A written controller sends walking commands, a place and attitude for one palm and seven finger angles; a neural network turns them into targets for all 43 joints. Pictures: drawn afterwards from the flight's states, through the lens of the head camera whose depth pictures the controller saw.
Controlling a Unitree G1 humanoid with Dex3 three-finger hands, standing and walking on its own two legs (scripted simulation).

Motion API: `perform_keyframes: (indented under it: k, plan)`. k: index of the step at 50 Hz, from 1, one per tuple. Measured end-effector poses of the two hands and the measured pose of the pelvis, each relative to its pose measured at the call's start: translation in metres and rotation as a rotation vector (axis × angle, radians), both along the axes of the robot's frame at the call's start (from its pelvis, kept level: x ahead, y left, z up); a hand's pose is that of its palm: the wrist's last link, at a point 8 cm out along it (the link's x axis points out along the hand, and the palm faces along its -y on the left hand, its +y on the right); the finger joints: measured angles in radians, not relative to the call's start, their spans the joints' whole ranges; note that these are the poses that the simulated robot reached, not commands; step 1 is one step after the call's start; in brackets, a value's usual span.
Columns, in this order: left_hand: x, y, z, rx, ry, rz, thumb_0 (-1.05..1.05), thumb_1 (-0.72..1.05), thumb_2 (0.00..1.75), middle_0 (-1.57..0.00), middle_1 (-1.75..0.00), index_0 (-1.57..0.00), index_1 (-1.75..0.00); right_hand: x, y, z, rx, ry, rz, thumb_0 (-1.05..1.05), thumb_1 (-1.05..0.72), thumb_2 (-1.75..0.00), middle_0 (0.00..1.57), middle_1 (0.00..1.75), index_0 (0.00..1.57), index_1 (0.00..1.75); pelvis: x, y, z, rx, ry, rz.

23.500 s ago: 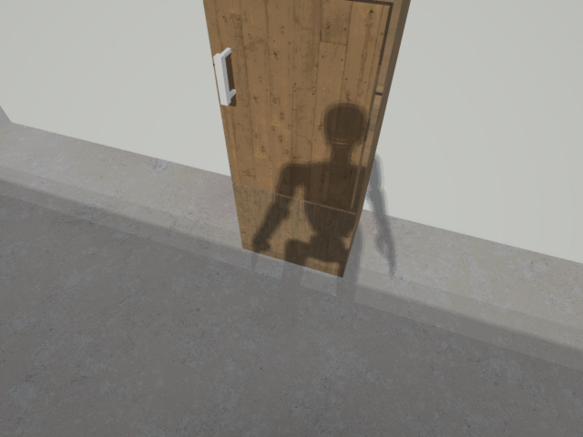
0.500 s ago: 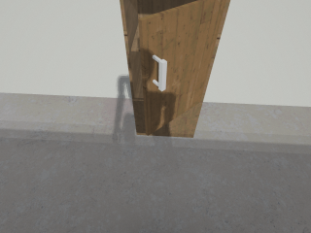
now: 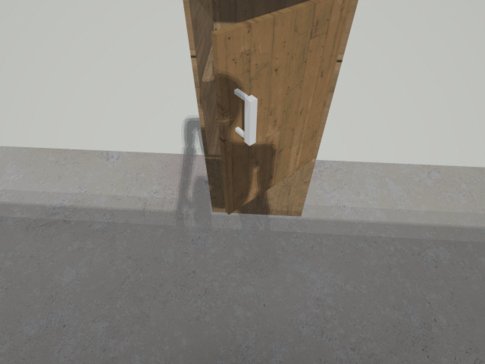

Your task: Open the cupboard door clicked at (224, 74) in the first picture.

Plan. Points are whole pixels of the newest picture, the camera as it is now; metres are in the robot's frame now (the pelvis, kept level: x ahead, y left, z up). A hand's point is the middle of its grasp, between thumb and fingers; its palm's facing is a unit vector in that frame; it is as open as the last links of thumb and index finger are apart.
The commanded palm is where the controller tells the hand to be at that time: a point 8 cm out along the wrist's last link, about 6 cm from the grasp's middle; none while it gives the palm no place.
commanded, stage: look to check the result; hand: left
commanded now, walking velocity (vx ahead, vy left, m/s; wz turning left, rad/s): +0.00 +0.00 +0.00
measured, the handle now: (244, 117) +0.63 +0.03 +0.05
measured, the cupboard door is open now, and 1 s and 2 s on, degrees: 42 42 42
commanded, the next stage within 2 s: walk to a spot facing it in 0.12 s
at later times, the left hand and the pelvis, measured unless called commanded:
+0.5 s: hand out of the picture +0.02 +0.17 -0.18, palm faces -0.02 -0.98 -0.21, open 7.4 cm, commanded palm none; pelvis +0.00 -0.01 -0.01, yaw -5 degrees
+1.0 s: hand out of the picture +0.11 +0.15 -0.17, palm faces -0.30 -0.91 -0.28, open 7.4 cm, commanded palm none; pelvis +0.00 -0.03 +0.00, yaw -22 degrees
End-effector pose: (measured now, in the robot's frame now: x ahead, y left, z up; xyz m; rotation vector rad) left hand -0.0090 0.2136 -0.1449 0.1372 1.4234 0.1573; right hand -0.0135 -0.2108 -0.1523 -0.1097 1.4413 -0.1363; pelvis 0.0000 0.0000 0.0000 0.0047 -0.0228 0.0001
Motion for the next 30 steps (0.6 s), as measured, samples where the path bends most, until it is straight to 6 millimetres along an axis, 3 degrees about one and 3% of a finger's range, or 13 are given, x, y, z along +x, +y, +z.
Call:
perform_keyframes:
  k: [21, 30]
  plan:
    - [0.017, 0.0, -0.002, 0.012, 0.016, -0.016, 0.01, 0.91, 0.9, -0.2, -0.3, -0.2, -0.3, 0.01, -0.013, -0.004, -0.017, -0.001, -0.044, 0.0, -0.91, -0.9, 0.2, 0.3, 0.2, 0.3, 0.006, -0.008, -0.004, -0.002, 0.009, -0.045]
    - [0.056, 0.016, -0.007, 0.036, -0.015, -0.103, 0.01, 0.91, 0.9, -0.2, -0.3, -0.2, -0.3, 0.012, -0.033, -0.004, -0.08, -0.062, -0.122, 0.0, -0.91, -0.9, 0.21, 0.3, 0.2, 0.3, 0.001, -0.007, -0.012, 0.015, 0.029, -0.132]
